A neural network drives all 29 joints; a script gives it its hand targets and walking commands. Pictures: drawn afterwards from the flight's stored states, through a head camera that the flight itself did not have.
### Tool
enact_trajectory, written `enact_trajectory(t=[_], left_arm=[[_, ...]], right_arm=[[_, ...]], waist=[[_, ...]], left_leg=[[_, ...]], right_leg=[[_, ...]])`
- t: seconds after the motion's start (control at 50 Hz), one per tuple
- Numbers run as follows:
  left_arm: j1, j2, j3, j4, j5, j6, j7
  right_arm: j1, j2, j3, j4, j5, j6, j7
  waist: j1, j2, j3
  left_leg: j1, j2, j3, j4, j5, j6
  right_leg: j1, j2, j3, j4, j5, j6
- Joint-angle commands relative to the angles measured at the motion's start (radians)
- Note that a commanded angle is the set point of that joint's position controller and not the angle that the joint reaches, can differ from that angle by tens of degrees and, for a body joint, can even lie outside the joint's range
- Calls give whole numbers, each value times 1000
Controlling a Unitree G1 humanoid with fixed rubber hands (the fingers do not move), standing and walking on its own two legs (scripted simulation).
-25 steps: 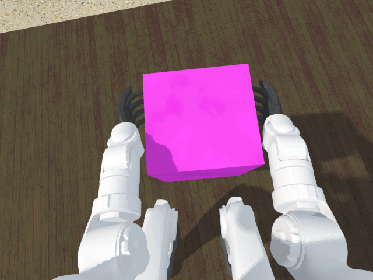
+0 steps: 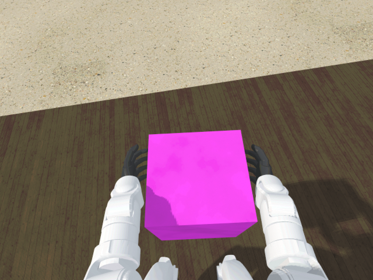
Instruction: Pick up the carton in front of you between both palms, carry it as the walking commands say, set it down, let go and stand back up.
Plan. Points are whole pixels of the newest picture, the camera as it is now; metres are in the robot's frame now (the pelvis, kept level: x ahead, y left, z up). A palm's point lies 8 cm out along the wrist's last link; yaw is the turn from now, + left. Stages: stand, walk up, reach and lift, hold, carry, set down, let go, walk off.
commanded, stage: reach and lift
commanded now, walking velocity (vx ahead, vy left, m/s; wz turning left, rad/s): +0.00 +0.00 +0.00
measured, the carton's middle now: (196, 191) +0.35 +0.00 -0.10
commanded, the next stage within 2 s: hold in 1.44 s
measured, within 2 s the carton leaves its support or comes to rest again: neither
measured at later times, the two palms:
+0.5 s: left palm (107, 164) +0.33 +0.15 +0.11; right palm (285, 167) +0.32 -0.15 +0.11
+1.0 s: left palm (106, 161) +0.33 +0.15 +0.12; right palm (287, 164) +0.32 -0.15 +0.12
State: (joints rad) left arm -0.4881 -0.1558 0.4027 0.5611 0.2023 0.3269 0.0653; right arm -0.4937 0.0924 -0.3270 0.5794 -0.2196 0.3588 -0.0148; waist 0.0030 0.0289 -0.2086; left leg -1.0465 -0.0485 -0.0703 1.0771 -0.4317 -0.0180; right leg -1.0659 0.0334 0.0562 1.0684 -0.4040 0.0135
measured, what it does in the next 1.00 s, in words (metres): rises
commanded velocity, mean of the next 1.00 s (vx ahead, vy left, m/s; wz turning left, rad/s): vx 0.00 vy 0.00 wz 0.00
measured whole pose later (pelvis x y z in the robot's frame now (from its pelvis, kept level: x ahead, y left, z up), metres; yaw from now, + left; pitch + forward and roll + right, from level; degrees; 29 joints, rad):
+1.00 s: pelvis +0.02 +0.00 +0.09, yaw +0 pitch -5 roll +0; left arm -0.35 -0.18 0.33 0.38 0.32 0.61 -0.01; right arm -0.32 0.17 -0.29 0.35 -0.31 0.64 0.02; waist -0.01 0.01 0.03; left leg -0.13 -0.02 -0.08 0.44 -0.22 -0.01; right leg -0.15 0.02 0.06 0.42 -0.19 0.01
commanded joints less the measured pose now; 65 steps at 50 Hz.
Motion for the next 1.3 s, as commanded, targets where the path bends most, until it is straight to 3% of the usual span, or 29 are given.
enact_trajectory(t=[0.0, 0.28, 0.36, 0.46, 0.54, 0.74, 1.12, 1.28], left_arm=[[-470, -1039, -611, 70, -123, 18, -258], [-260, -1023, -701, -57, -142, 137, -284], [-221, -1015, -713, -104, -153, 194, -294], [-219, -976, -639, -89, -120, 255, -307], [-291, -974, -578, -57, -94, 262, -320], [-396, -995, -598, -78, -103, 254, -329], [-247, -945, -641, -201, -129, 296, -318], [-214, -937, -659, -248, -143, 317, -315]], right_arm=[[-506, 1035, 574, -15, 143, -20, 231], [-305, 1031, 649, -160, 174, 94, 242], [-281, 1019, 669, -221, 188, 156, 244], [-266, 994, 594, -202, 153, 217, 253], [-335, 991, 533, -165, 124, 225, 268], [-439, 1015, 557, -193, 130, 218, 274], [-279, 996, 599, -302, 162, 265, 251], [-247, 985, 616, -350, 175, 284, 247]], waist=[[-9, -36, -506], [-9, -18, -255], [-8, -18, -163], [-13, -21, 3], [-8, -14, 57], [-9, -25, -30], [-7, -28, -43], [-7, -27, -30]], left_leg=[[322, -91, 5, -223, 251, 10], [734, -53, -19, -532, 438, 12], [827, -43, -21, -616, 436, 13], [848, -36, -20, -690, 310, 22], [831, -30, -9, -707, 206, 29], [872, -32, 0, -701, 215, 29], [967, -45, -3, -735, 422, 14], [986, -46, -7, -745, 455, 11]], right_leg=[[511, 96, 10, -201, 275, -18], [865, 68, 26, -506, 436, -16], [944, 62, 23, -594, 424, -11], [950, 56, 16, -666, 303, -19], [949, 52, 8, -675, 208, -25], [999, 51, 2, -672, 215, -20], [1088, 55, 14, -717, 426, -5], [1102, 58, 17, -728, 451, -4]])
